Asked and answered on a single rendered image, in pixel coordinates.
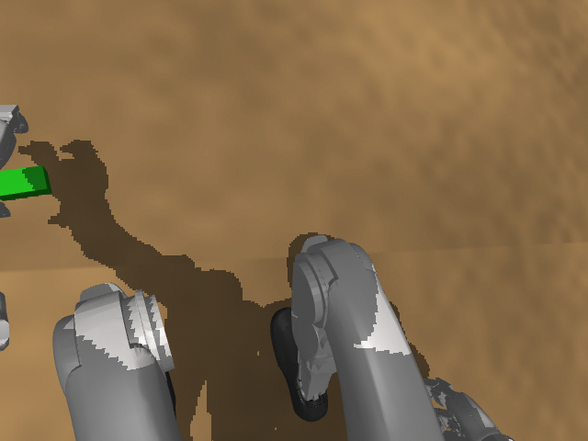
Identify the left robot hand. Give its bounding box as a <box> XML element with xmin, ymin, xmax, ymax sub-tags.
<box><xmin>0</xmin><ymin>105</ymin><xmax>28</xmax><ymax>218</ymax></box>

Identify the right robot hand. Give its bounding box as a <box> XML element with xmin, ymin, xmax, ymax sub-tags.
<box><xmin>423</xmin><ymin>378</ymin><xmax>501</xmax><ymax>441</ymax></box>

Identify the small box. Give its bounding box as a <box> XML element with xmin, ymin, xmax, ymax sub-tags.
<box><xmin>0</xmin><ymin>165</ymin><xmax>52</xmax><ymax>201</ymax></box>

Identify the right robot foot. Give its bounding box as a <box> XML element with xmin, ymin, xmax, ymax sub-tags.
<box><xmin>270</xmin><ymin>307</ymin><xmax>328</xmax><ymax>422</ymax></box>

